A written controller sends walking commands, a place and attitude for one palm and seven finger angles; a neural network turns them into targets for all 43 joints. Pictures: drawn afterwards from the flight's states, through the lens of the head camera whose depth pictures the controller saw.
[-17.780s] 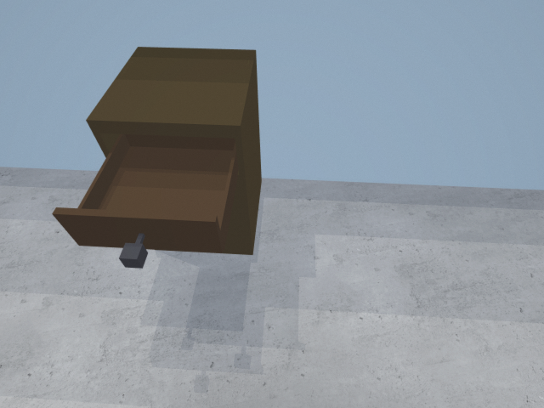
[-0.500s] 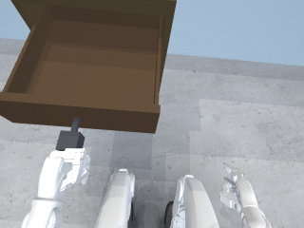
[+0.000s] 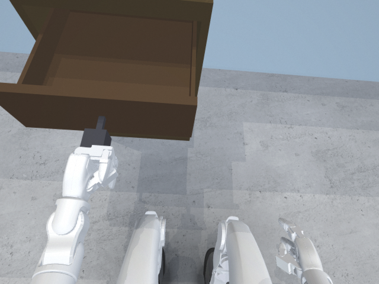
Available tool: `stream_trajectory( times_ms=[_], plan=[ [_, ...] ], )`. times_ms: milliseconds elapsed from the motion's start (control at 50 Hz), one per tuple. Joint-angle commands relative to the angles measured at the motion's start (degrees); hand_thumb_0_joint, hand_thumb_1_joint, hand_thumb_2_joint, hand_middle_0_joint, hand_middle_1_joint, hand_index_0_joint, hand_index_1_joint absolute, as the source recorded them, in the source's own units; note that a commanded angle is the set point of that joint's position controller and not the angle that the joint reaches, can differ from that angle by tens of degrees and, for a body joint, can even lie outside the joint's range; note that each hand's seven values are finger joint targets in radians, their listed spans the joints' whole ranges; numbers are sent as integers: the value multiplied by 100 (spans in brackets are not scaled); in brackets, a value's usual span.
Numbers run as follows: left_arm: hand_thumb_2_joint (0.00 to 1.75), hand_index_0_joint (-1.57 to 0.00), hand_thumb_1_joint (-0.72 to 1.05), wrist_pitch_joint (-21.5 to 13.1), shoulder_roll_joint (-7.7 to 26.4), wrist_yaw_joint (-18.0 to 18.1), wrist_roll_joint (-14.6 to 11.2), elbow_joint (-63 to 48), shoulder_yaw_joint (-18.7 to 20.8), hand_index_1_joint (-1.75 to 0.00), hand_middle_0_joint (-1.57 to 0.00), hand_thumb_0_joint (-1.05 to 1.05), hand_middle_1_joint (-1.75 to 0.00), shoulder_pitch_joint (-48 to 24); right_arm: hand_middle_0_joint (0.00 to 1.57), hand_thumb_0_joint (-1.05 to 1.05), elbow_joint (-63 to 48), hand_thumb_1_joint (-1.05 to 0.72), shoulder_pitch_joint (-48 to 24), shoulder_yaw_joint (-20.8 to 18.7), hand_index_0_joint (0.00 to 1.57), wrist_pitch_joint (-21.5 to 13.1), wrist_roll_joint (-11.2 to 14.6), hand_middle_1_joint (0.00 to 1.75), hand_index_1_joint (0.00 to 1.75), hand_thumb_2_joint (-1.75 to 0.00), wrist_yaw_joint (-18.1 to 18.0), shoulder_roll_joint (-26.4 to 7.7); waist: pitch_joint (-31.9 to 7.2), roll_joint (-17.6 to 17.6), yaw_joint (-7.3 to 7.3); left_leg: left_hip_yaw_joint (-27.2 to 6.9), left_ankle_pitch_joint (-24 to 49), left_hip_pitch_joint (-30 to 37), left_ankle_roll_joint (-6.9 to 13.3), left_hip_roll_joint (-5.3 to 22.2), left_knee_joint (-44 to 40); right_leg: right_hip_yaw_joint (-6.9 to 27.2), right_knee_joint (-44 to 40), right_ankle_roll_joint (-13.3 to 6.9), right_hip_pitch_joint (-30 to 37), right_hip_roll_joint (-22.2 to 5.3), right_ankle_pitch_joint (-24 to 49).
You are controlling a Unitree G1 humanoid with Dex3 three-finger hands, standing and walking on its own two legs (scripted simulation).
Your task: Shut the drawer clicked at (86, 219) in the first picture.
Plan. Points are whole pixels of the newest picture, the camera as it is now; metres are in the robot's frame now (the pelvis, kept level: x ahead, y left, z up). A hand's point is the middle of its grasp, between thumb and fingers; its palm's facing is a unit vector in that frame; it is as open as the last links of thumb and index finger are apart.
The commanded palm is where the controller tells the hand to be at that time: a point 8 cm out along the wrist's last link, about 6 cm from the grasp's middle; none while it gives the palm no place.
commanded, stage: push the drawer shut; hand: left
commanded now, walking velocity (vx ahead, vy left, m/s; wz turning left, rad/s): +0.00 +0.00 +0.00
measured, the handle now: (98, 134) +0.40 +0.22 +0.00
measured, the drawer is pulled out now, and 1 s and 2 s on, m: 0.23 0.11 0.00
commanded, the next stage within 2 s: none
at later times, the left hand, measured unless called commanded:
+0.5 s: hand (118, 147) +0.37 +0.17 +0.00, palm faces -0.02 -1.00 -0.06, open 3.4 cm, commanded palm +0.38 +0.22 +0.01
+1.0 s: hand (124, 119) +0.44 +0.17 +0.00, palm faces -0.02 -1.00 -0.06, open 3.4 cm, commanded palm +0.44 +0.22 +0.01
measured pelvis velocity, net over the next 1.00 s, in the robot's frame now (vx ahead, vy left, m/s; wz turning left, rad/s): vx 0.00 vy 0.00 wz -0.02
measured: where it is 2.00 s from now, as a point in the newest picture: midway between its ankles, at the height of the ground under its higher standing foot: outside the picture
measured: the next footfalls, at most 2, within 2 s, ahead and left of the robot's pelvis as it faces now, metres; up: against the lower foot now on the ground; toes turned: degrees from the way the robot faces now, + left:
none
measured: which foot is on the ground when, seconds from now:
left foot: down 0.00-1.00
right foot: down 0.00-1.00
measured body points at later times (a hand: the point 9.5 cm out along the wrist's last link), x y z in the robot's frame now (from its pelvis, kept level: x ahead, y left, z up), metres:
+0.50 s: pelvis +0.01 +0.00 +0.00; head +0.17 +0.03 +0.42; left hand +0.37 +0.23 +0.01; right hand +0.18 -0.24 -0.11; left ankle +0.06 +0.10 -0.53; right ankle +0.07 -0.12 -0.53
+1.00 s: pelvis +0.00 +0.00 +0.00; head +0.17 +0.03 +0.42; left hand +0.44 +0.23 +0.01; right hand +0.12 -0.27 -0.11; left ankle +0.06 +0.10 -0.53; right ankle +0.07 -0.12 -0.53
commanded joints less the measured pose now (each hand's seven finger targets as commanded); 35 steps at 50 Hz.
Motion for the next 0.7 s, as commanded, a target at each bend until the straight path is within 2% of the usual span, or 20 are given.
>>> stream_trajectory(
  times_ms=[0,20,40,120,140,200,220,240,260,280,300,320,340,380,440,500,640,680],
  plan=[
    [90,-140,90,-352,745,54,-53,-882,468,-160,-140,0,-160,-1417,20,0,-622,-90,136,-429,20,-188,6,30,30,-90,-74,-932,-2308,360,-196,-319,318,1902,-32,-156,-1460,466,-1355,-75,1213,275,176],
    [90,-140,90,-393,713,45,-47,-906,447,-160,-140,0,-160,-1506,20,0,-616,-90,137,-432,20,-184,4,30,30,-90,-64,-936,-2396,424,-202,-337,440,2021,-47,-147,-1483,433,-1318,-78,1196,266,281],
    [90,-140,90,-403,706,40,-67,-833,485,-160,-140,0,-160,-1423,20,0,-613,-90,138,-442,20,-167,5,30,30,-90,-50,-930,-2405,477,-149,-319,526,2071,-61,-151,-1504,440,-1322,-83,1223,267,339],
    [90,-140,90,-460,661,37,-92,-658,473,-160,-140,0,-160,-1668,20,0,-583,-90,182,-444,20,-104,-1,30,30,-90,-20,-945,-2404,420,-244,-330,626,2135,-60,-131,-1513,417,-1321,-66,1203,286,449],
    [90,-140,90,-484,803,54,-107,-612,641,-160,-140,0,-160,-1680,20,0,-558,-90,205,-454,20,-91,-6,30,30,-90,-23,-958,-2442,427,-185,-335,708,2124,-75,-128,-1520,418,-1292,-74,1270,279,503],
    [90,-140,90,-549,747,68,-75,-503,586,-160,-140,0,-160,-1908,20,0,-529,-90,256,-465,20,-72,-8,30,30,-90,-18,-958,-2446,404,-252,-376,872,2231,-79,-114,-1511,380,-1236,-73,1177,287,621],
    [90,-140,90,-573,662,68,-60,-509,506,-160,-140,0,-160,-1988,20,0,-530,-90,233,-471,20,-68,-15,30,30,-90,-4,-971,-2505,550,-250,-372,873,2332,-89,-111,-1507,387,-1237,-70,1082,277,616],
    [90,-140,90,-574,699,83,-61,-431,548,-160,-140,0,-160,-2073,20,0,-503,-90,256,-479,20,-51,-16,30,30,-90,-2,-977,-2465,427,-291,-400,847,2309,-93,-105,-1517,365,-1222,-60,1067,268,618],
    [90,-140,90,-600,739,94,-53,-417,587,-160,-140,0,-160,-2173,20,0,-486,-90,249,-480,20,-39,-22,30,30,-90,-9,-981,-2483,507,-277,-366,863,2295,-94,-112,-1492,397,-1230,-61,1083,265,632],
    [90,-140,90,-624,745,106,-38,-417,599,-160,-140,0,-160,-2253,20,0,-478,-90,272,-483,20,-33,-31,30,30,-90,-14,-989,-2574,413,-295,-391,940,2334,-93,-105,-1475,381,-1199,-58,1103,259,681],
    [90,-140,90,-618,665,92,-24,-345,490,-160,-140,0,-160,-2327,20,0,-476,-90,302,-476,20,-36,-33,30,30,-90,-6,-988,-2554,534,-326,-426,942,2396,-97,-98,-1484,359,-1164,-63,958,265,666],
    [90,-140,90,-638,702,98,-21,-333,519,-160,-140,0,-160,-2517,20,0,-431,-90,311,-483,20,-26,-35,30,30,-90,-9,-1004,-2567,482,-372,-453,981,2470,-104,-92,-1473,347,-1163,-55,902,260,710],
    [90,-140,90,-627,714,87,-6,-215,540,-160,-140,0,-160,-2501,20,0,-440,-90,308,-485,20,-11,-39,30,30,-90,-10,-1002,-2564,522,-330,-414,928,2404,-105,-107,-1466,382,-1178,-55,961,252,672],
    [90,-140,90,-634,756,86,-21,-164,582,-160,-140,0,-160,-2718,20,0,-424,-90,320,-478,20,5,-36,30,30,-90,-20,-994,-2592,376,-371,-374,893,2290,-79,-117,-1427,413,-1237,-40,1117,257,677],
    [90,-140,90,-623,913,36,-38,-63,741,-160,-140,0,-160,-2835,20,0,-413,-90,343,-470,20,32,-29,30,30,-90,-27,-990,-2807,436,-314,-357,1011,2326,-86,-123,-1407,434,-1218,-46,1233,261,747],
    [90,-140,90,-575,1036,-27,-68,226,863,-160,-140,0,-160,-3070,20,0,-390,-90,379,-437,20,63,-21,30,30,-90,-68,-977,-2681,258,-380,-312,901,2079,-47,-127,-1352,478,-1270,-27,1329,288,683],
    [90,-140,90,-562,1213,-69,-58,631,981,-160,-140,0,-160,-3880,20,0,-306,-90,438,-409,20,115,-30,30,30,-90,-108,-986,-2696,532,-451,-292,814,2099,-66,-122,-1351,496,-1282,-20,1199,280,629],
    [90,-140,90,-563,1208,-75,-59,766,995,-160,-140,0,-160,-3980,20,0,-290,-90,488,-409,20,119,-38,30,30,-90,-105,-975,-2736,490,-473,-260,846,2069,-56,-125,-1322,527,-1324,-12,1276,281,651]
  ],
)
